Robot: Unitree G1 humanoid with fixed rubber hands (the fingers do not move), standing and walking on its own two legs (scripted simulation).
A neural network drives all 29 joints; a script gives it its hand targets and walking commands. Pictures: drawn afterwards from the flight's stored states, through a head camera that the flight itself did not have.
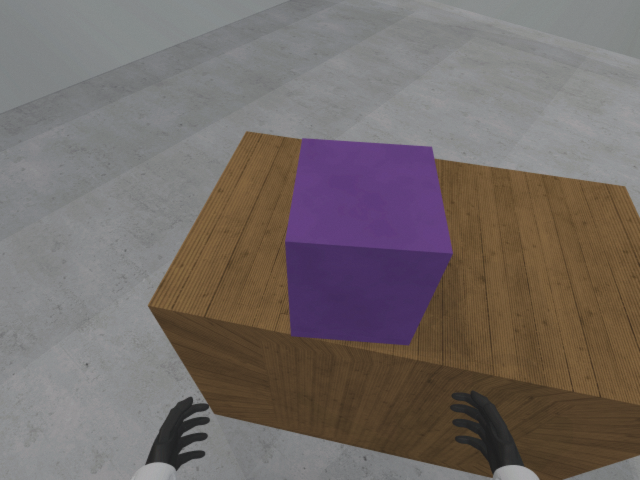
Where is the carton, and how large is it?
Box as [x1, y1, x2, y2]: [285, 138, 452, 344]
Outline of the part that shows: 302,138 285,239 291,335 408,344 452,254 431,147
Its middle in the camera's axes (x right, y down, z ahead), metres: +0.06 +0.00 +0.62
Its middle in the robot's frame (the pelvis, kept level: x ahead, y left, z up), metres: +0.45 -0.01 +0.00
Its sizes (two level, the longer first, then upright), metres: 0.210 0.200 0.250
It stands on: a pedestal, 0.65 m high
